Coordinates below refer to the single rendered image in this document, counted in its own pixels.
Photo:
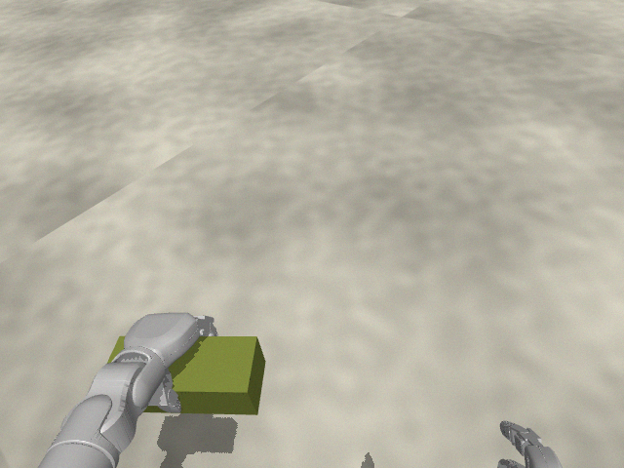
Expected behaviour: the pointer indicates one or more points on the left robot arm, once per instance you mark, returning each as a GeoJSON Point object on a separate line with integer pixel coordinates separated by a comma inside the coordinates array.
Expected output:
{"type": "Point", "coordinates": [100, 427]}

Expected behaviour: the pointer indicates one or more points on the carton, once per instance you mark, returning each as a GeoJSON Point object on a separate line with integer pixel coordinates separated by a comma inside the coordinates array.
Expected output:
{"type": "Point", "coordinates": [217, 375]}

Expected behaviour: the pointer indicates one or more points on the right robot hand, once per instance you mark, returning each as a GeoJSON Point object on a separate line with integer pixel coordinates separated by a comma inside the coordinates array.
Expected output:
{"type": "Point", "coordinates": [529, 445]}

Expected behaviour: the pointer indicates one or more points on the left robot hand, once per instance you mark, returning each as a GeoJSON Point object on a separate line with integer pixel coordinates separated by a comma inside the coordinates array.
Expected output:
{"type": "Point", "coordinates": [168, 335]}

